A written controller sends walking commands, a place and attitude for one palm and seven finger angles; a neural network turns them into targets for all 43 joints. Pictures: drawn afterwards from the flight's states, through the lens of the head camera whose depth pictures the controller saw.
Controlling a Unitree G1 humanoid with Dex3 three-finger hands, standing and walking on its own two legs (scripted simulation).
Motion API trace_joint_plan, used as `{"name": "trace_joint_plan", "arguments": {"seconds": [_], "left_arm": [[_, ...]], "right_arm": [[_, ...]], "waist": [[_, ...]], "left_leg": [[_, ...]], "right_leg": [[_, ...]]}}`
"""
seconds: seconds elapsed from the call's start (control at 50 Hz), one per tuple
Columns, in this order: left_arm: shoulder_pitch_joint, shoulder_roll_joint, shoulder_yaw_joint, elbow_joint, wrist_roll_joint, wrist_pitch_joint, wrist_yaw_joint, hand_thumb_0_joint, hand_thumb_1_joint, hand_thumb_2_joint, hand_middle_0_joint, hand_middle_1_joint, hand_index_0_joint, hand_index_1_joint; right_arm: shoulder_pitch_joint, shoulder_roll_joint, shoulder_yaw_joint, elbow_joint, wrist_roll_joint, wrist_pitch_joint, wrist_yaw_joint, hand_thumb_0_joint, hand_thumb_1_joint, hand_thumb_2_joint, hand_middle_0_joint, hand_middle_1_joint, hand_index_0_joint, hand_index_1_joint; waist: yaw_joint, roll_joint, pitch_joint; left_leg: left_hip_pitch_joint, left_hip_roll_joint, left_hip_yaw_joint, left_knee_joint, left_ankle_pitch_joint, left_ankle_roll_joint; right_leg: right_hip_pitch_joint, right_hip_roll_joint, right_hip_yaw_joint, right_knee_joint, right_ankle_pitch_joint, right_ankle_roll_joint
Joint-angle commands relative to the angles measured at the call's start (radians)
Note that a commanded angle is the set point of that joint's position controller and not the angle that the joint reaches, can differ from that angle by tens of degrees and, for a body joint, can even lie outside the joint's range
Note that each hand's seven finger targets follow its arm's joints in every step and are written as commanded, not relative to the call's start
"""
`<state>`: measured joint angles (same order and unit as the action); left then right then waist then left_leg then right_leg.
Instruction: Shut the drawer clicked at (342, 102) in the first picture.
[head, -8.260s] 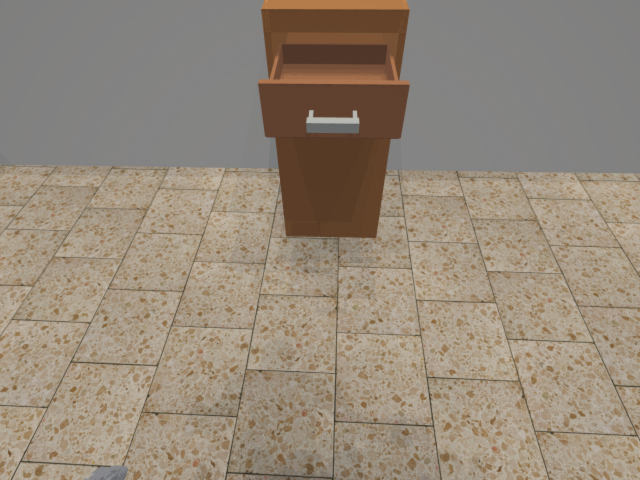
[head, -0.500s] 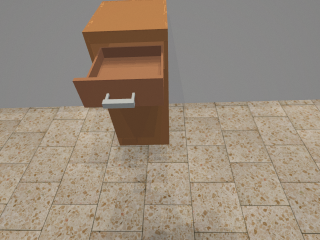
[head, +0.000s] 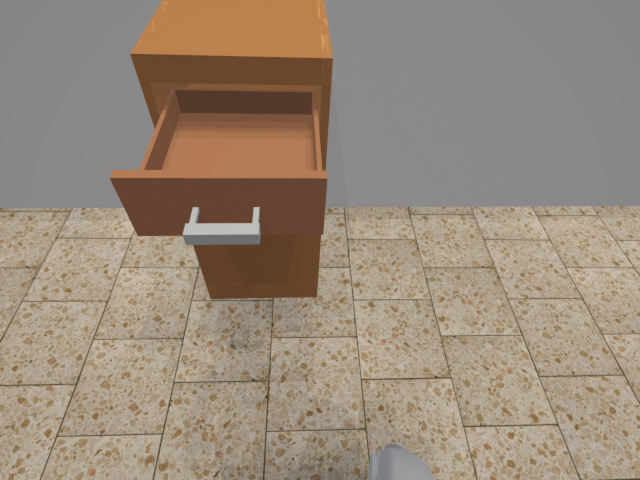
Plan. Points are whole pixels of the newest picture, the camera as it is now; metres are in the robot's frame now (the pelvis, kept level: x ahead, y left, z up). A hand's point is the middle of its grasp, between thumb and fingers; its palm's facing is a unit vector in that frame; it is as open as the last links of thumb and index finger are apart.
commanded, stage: take the last steps up to it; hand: left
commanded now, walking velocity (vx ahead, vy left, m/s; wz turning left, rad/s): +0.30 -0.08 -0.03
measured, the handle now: (224, 223) +0.50 +0.19 -0.01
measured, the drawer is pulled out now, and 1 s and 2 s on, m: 0.29 0.29 0.29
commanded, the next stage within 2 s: come to a stop and stand still in 0.40 s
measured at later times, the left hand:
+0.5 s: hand (239, 457) +0.18 +0.13 -0.18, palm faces +0.07 -0.98 -0.18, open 7.2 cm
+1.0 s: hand (238, 451) +0.19 +0.13 -0.18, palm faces +0.04 -0.96 -0.27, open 7.3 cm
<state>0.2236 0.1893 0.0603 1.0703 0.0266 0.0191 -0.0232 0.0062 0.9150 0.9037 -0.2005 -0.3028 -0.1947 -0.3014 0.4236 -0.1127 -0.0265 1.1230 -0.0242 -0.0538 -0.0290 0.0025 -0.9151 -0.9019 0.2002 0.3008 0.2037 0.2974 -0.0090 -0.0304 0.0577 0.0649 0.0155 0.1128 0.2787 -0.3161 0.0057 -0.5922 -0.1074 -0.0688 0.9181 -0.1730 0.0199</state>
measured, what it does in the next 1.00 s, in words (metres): walks ahead: right foot, then left foot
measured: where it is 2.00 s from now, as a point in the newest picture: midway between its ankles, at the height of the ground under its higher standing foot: outside the picture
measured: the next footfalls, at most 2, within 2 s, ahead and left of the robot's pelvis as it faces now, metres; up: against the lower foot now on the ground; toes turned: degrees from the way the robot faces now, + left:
right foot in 0.14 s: +0.21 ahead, -0.15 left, +0.00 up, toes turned -8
left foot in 0.58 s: +0.28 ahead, +0.06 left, +0.00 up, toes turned +7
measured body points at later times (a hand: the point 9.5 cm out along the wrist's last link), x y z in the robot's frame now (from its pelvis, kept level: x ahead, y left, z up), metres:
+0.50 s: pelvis +0.16 -0.05 +0.00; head +0.17 -0.04 +0.45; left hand +0.18 +0.18 -0.16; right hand +0.24 -0.29 -0.15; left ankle +0.22 +0.07 -0.72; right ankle +0.17 -0.14 -0.74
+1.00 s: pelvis +0.17 -0.07 -0.01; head +0.19 -0.08 +0.44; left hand +0.19 +0.18 -0.16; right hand +0.24 -0.31 -0.16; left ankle +0.24 +0.06 -0.74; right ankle +0.16 -0.20 -0.73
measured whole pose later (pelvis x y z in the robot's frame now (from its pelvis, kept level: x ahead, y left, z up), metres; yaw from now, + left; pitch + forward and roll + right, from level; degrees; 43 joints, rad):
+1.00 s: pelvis +0.17 -0.07 -0.01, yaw -1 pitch -1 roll +1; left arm 0.25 0.19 0.05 1.05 0.03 0.03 0.04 0.00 0.91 0.90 -0.20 -0.30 -0.20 -0.30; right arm 0.15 -0.17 -0.06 1.05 -0.02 0.02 -0.03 -0.01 -0.92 -0.90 0.20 0.30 0.21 0.30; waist 0.01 0.00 0.06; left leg -0.30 0.07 0.12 0.49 -0.15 0.00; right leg -0.25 -0.07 -0.04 0.63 -0.36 0.03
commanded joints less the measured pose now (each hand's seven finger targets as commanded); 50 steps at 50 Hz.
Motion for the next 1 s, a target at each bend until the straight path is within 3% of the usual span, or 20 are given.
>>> {"name": "trace_joint_plan", "arguments": {"seconds": [0.0,0.04,0.08,0.1,0.12,0.14,0.18,0.22,0.28,0.44,0.5,0.52,0.54,0.58,0.62,0.72,0.82,0.92,0.96,0.98], "left_arm": [[-0.143,0.013,-0.001,-0.108,-0.011,-0.033,-0.010,0.000,0.900,0.900,-0.200,-0.300,-0.200,-0.300],[-0.095,0.034,0.006,-0.099,-0.012,-0.041,-0.006,0.000,0.900,0.900,-0.200,-0.300,-0.200,-0.300],[0.116,0.073,0.019,-0.026,-0.006,-0.061,-0.001,0.000,0.900,0.900,-0.200,-0.300,-0.200,-0.300],[0.260,0.138,0.038,0.015,0.000,-0.077,0.008,0.000,0.900,0.900,-0.200,-0.300,-0.200,-0.300],[0.349,0.242,0.061,0.032,-0.003,-0.082,0.025,0.000,0.900,0.900,-0.200,-0.300,-0.200,-0.300],[0.317,0.264,0.057,0.024,-0.021,-0.074,0.030,0.000,0.900,0.900,-0.200,-0.300,-0.200,-0.300],[0.121,0.171,0.033,-0.032,-0.018,-0.072,0.036,0.000,0.900,0.900,-0.200,-0.300,-0.200,-0.300],[0.022,0.103,0.013,-0.057,-0.010,-0.080,0.046,0.000,0.900,0.900,-0.200,-0.300,-0.200,-0.300],[0.011,0.070,-0.001,-0.051,-0.006,-0.087,0.045,0.000,0.900,0.900,-0.200,-0.300,-0.200,-0.300],[0.106,0.094,0.006,-0.002,-0.004,-0.085,0.037,0.000,0.900,0.900,-0.200,-0.300,-0.200,-0.300],[0.098,0.081,-0.001,0.012,-0.013,-0.074,0.039,0.000,0.900,0.900,-0.200,-0.300,-0.200,-0.300],[0.103,0.049,-0.011,0.018,-0.014,-0.068,0.042,0.000,0.900,0.900,-0.200,-0.300,-0.200,-0.300],[0.135,0.012,-0.023,0.020,-0.017,-0.062,0.046,0.000,0.900,0.900,-0.200,-0.300,-0.200,-0.300],[0.178,-0.006,-0.036,0.044,-0.019,-0.043,0.058,0.000,0.900,0.900,-0.200,-0.300,-0.200,-0.300],[0.182,0.018,-0.040,0.062,-0.019,-0.025,0.059,0.000,0.900,0.900,-0.200,-0.300,-0.200,-0.300],[0.167,0.050,-0.014,0.025,-0.007,0.011,0.062,0.000,0.900,0.900,-0.200,-0.300,-0.200,-0.300],[0.150,0.019,0.005,-0.029,-0.004,0.023,0.061,0.000,0.900,0.900,-0.200,-0.300,-0.200,-0.300],[0.165,0.003,-0.011,-0.032,-0.006,0.004,0.059,0.000,0.900,0.900,-0.200,-0.300,-0.200,-0.300],[0.225,0.032,-0.015,0.003,0.000,-0.016,0.062,0.000,0.900,0.900,-0.200,-0.300,-0.200,-0.300],[0.188,0.102,-0.015,-0.008,0.006,-0.030,0.064,0.000,0.900,0.900,-0.200,-0.300,-0.200,-0.300]], "right_arm": [[0.073,-0.169,-0.037,-0.012,-0.009,-0.019,-0.012,0.000,-0.900,-0.900,0.200,0.300,0.200,0.300],[0.050,-0.187,-0.042,-0.008,-0.010,-0.015,-0.011,0.000,-0.900,-0.900,0.200,0.300,0.200,0.300],[0.043,-0.193,-0.043,-0.003,-0.001,-0.010,-0.007,0.000,-0.900,-0.900,0.200,0.300,0.200,0.300],[0.054,-0.169,-0.042,-0.006,0.012,-0.012,0.004,0.000,-0.900,-0.900,0.200,0.300,0.200,0.300],[0.086,-0.089,-0.030,-0.036,0.025,-0.014,0.008,0.000,-0.900,-0.900,0.200,0.300,0.200,0.300],[0.036,-0.111,-0.030,-0.060,0.030,-0.005,0.003,0.000,-0.900,-0.900,0.200,0.300,0.200,0.300],[-0.054,-0.110,-0.040,-0.074,0.012,0.007,0.014,0.000,-0.900,-0.900,0.200,0.300,0.200,0.300],[-0.014,-0.085,-0.036,-0.055,-0.003,0.024,0.018,0.000,-0.900,-0.900,0.200,0.300,0.200,0.300],[0.009,-0.061,-0.028,-0.045,-0.006,0.045,0.021,0.000,-0.900,-0.900,0.200,0.300,0.200,0.300],[-0.181,-0.063,-0.023,-0.105,0.001,0.023,0.033,0.000,-0.900,-0.900,0.200,0.300,0.200,0.300],[-0.160,-0.070,-0.012,-0.083,0.003,0.014,0.023,0.000,-0.900,-0.900,0.200,0.300,0.200,0.300],[-0.129,-0.082,-0.010,-0.063,0.007,0.005,0.019,0.000,-0.900,-0.900,0.200,0.300,0.200,0.300],[-0.090,-0.128,-0.011,-0.051,0.004,-0.003,0.010,0.000,-0.900,-0.900,0.200,0.300,0.200,0.300],[-0.148,-0.164,-0.005,-0.053,0.009,0.010,-0.008,0.000,-0.900,-0.900,0.200,0.300,0.200,0.300],[-0.190,-0.162,0.001,-0.053,0.017,0.019,-0.025,0.000,-0.900,-0.900,0.200,0.300,0.200,0.300],[-0.169,-0.206,-0.044,-0.071,0.017,0.039,-0.047,0.000,-0.900,-0.900,0.200,0.300,0.200,0.300],[-0.221,-0.201,-0.059,-0.115,0.008,0.054,-0.031,0.000,-0.900,-0.900,0.200,0.300,0.200,0.300],[-0.249,-0.195,-0.059,-0.112,0.003,0.060,-0.003,0.000,-0.900,-0.900,0.200,0.300,0.200,0.300],[-0.240,-0.155,-0.050,-0.103,0.014,0.064,0.007,0.000,-0.900,-0.900,0.200,0.300,0.200,0.300],[-0.227,-0.093,-0.038,-0.112,0.026,0.072,0.014,0.000,-0.900,-0.900,0.200,0.300,0.200,0.300]], "waist": [[-0.038,0.176,0.121],[-0.003,0.172,0.086],[0.087,0.100,-0.036],[0.147,0.015,-0.149],[0.151,-0.237,-0.258],[0.137,-0.137,-0.237],[0.079,-0.091,-0.067],[0.008,-0.057,-0.046],[-0.030,-0.077,-0.031],[0.029,-0.056,-0.006],[0.005,-0.048,-0.004],[-0.005,0.002,-0.014],[-0.004,0.137,-0.045],[0.026,0.256,-0.062],[0.035,0.243,-0.015],[0.005,0.111,-0.082],[0.013,0.125,-0.133],[0.026,0.212,-0.116],[0.057,0.086,-0.086],[0.033,-0.100,-0.037]], "left_leg": [[-0.078,0.276,-0.093,-0.046,0.502,0.133],[-0.109,0.294,-0.082,0.035,0.629,0.124],[-0.166,0.221,-0.030,0.295,0.692,0.078],[-0.324,0.168,-0.004,0.541,0.529,0.045],[-0.554,0.007,0.029,0.896,-0.175,0.001],[-0.581,0.031,-0.091,1.053,-0.277,0.023],[-0.625,0.104,-0.135,1.103,-0.113,0.026],[-0.554,0.133,-0.124,0.998,-0.037,0.009],[-0.482,0.125,-0.077,0.831,-0.018,-0.022],[-0.446,0.086,-0.030,0.441,0.006,-0.033],[-0.283,0.065,-0.019,0.250,0.108,-0.039],[-0.178,0.082,-0.054,0.159,0.244,-0.037],[-0.110,0.181,-0.153,0.131,0.464,-0.002],[-0.183,0.296,-0.233,0.067,0.646,0.081],[-0.195,0.290,-0.230,0.028,0.740,0.099],[-0.095,0.369,-0.237,0.073,0.963,0.188],[-0.158,0.322,-0.159,0.080,0.735,0.181],[-0.288,0.265,-0.167,0.035,0.246,0.130],[-0.394,0.156,-0.115,0.120,-0.006,0.045],[-0.427,0.068,-0.054,0.228,-0.105,-0.021]], "right_leg": [[-0.005,0.014,-0.034,-0.186,-0.010,-0.029],[0.150,0.046,-0.053,-0.252,-0.042,-0.053],[0.463,0.106,-0.098,-0.370,0.020,-0.068],[0.710,-0.005,0.035,-0.399,0.042,-0.111],[0.879,-0.301,0.454,-0.508,0.228,-0.224],[0.754,-0.362,0.516,-0.604,0.148,-0.283],[0.475,-0.287,0.422,-0.685,-0.140,-0.234],[0.346,-0.219,0.243,-0.700,-0.073,-0.197],[0.249,-0.166,0.106,-0.711,0.066,-0.179],[0.376,-0.170,0.138,-0.710,0.027,-0.204],[0.342,-0.130,0.092,-0.632,0.046,-0.159],[0.298,-0.082,0.062,-0.554,0.084,-0.117],[0.274,-0.017,0.019,-0.474,0.051,-0.063],[0.373,0.025,-0.021,-0.439,-0.151,-0.004],[0.373,0.016,0.001,-0.391,-0.192,0.007],[0.225,0.027,0.065,-0.064,-0.336,0.012],[0.180,0.049,0.075,0.074,-0.298,0.021],[0.349,0.048,0.010,-0.257,-0.242,0.008],[0.486,0.033,0.021,-0.540,-0.070,0.009],[0.400,-0.127,0.234,-0.678,-0.196,-0.042]]}}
